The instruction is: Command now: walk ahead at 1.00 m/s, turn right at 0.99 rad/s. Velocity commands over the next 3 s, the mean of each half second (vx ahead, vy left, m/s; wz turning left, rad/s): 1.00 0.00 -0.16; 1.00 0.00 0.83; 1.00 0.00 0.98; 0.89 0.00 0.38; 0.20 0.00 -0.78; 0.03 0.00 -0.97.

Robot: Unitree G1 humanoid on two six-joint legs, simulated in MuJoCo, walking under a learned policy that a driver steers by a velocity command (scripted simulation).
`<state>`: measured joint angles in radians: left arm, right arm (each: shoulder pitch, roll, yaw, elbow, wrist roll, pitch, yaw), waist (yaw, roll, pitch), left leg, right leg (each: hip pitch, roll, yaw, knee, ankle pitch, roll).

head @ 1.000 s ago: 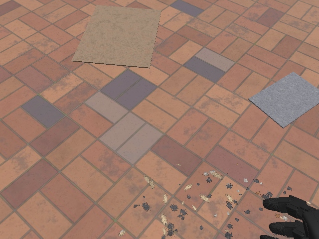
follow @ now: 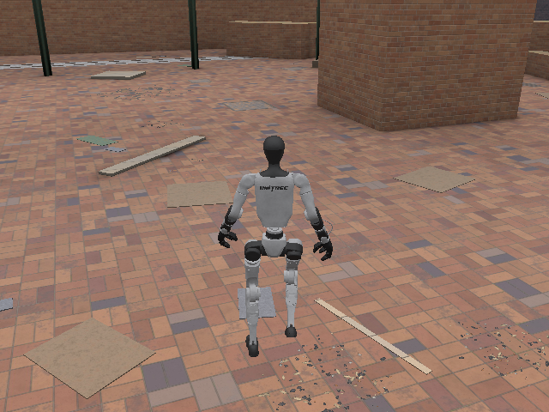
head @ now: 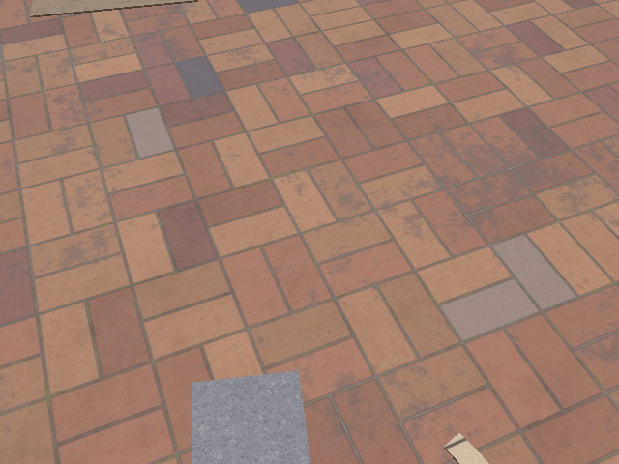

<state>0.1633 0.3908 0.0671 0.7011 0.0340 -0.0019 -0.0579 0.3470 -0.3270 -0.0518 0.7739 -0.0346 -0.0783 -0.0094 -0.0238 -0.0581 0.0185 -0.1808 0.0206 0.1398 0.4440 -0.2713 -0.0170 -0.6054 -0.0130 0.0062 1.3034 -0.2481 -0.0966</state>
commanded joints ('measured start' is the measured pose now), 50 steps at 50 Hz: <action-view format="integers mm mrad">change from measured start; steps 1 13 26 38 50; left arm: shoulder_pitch -83 284 169 90 -245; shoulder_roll -49 97 -75 -33 -69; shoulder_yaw -35 6 -23 -52 -92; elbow -129 23 145 -76 -190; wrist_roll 2 30 -17 -1 -13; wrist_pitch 9 -31 -148 -135 -66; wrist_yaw -24 29 45 74 39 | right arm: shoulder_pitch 18 83 -167 140 60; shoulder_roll -34 -194 45 -285 -162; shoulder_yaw -1 -9 21 -96 -74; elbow -14 84 -39 9 -6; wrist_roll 13 18 31 16 40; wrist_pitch -40 4 66 85 2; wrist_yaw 18 -14 68 25 31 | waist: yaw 26 322 9 -111 -59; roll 133 190 -4 189 92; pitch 38 -184 126 -308 34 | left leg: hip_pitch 68 -11 -530 624 -134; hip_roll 258 213 111 257 -38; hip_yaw -162 42 -96 -973 -498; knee -286 514 619 -133 -240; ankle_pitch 164 1075 298 -115 336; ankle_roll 69 118 92 576 271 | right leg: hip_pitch -193 804 451 -313 182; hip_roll -89 35 -102 67 -40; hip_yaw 48 16 -187 113 -9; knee -27 -745 -1207 484 -668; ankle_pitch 109 4 492 -214 342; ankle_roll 10 -148 42 121 154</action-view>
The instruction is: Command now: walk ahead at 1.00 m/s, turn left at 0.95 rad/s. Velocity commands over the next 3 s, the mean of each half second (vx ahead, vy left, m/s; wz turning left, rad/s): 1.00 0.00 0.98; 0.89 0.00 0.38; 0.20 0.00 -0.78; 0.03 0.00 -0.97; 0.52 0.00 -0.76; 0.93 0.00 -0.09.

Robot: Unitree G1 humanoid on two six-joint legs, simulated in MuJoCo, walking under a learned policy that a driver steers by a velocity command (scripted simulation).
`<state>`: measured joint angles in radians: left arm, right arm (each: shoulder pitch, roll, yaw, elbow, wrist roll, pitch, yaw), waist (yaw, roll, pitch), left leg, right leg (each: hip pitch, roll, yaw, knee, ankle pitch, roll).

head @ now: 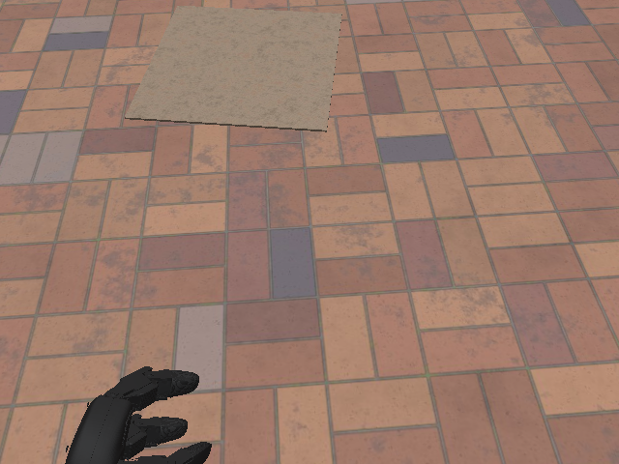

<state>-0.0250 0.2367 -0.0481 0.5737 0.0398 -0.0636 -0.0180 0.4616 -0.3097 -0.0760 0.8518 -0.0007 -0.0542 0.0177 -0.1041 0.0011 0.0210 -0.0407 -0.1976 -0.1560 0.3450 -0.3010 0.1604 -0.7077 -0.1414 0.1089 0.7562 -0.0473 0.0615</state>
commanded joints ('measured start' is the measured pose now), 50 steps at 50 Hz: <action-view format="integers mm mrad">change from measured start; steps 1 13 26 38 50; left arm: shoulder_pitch -66 388 484 264 578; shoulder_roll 100 123 278 109 264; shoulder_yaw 27 97 132 65 143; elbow -69 147 238 30 158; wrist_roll -19 -2 -6 23 -80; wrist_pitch -8 -28 -28 16 -40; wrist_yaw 2 35 51 3 -14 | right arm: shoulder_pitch -47 -287 -422 -142 -263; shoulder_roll -183 -54 -77 -110 -178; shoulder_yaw -54 18 42 1 -2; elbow -86 -239 -305 -132 -135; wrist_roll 5 -40 -30 -15 -46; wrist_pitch -20 41 49 -34 -9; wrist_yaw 3 48 72 -21 -55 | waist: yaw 12 139 15 150 347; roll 46 -104 -112 -60 -13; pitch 20 -21 -11 67 -219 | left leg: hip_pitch -213 -756 -381 -270 -46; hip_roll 193 278 102 273 177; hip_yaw -218 72 372 -160 206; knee -108 984 417 -176 804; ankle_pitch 411 30 168 293 834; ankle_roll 79 -70 44 181 -193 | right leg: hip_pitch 292 676 786 89 750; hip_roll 98 -143 -103 -42 139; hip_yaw -102 135 -393 -98 -97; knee -167 -532 -314 317 -284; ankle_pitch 133 -296 1135 -254 459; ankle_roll -11 -130 -48 0 -186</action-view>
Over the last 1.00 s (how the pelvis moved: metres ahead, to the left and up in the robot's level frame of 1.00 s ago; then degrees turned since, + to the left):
0.92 0.00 0.00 23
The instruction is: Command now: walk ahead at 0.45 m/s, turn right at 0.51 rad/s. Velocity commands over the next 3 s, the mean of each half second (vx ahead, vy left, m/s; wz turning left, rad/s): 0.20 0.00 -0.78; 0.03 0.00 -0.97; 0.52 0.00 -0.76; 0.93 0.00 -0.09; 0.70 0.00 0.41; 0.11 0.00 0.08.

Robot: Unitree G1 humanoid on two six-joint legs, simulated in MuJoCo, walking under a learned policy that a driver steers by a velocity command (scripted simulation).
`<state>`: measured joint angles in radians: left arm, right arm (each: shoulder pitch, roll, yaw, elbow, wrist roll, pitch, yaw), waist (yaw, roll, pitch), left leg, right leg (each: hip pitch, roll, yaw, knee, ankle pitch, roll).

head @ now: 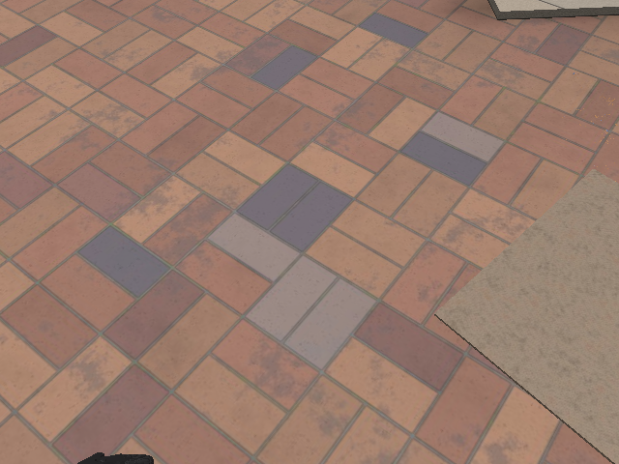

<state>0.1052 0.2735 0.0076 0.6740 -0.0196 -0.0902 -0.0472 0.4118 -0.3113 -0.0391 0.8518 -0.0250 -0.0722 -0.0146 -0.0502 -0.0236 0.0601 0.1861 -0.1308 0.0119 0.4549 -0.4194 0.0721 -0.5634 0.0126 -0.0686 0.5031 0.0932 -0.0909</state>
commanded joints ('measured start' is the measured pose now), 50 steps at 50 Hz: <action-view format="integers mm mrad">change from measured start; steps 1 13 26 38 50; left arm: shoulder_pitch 400 96 175 69 38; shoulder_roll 264 226 239 126 211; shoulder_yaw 76 110 128 94 132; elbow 28 -91 -104 -159 -169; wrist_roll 36 -14 -10 -5 -1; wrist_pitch -30 88 145 152 109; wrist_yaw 3 83 74 47 77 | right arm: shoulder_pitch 7 -270 -342 -341 -373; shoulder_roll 18 -65 -59 -145 -100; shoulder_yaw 5 14 -31 -86 -95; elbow -159 -277 -302 -240 -253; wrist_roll -20 17 2 13 3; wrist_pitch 1 23 45 71 57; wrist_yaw -9 -23 -30 -30 -36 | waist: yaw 109 20 81 46 34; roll -357 -23 105 197 -112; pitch -397 -248 -185 -187 -156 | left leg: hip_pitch -836 -622 -273 -343 -910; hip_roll -56 44 410 423 149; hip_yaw -85 -127 -425 -28 -107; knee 1197 348 -91 -153 686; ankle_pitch -235 259 466 482 50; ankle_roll -214 -190 134 134 -122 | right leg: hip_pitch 1097 229 -96 90 415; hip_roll -309 -18 26 -100 -222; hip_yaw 576 395 219 45 445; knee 126 -103 779 393 -137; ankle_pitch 652 343 -590 -416 16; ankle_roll -289 -119 184 156 -124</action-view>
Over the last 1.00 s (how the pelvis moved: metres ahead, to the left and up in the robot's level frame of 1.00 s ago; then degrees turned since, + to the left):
0.85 0.23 -0.03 38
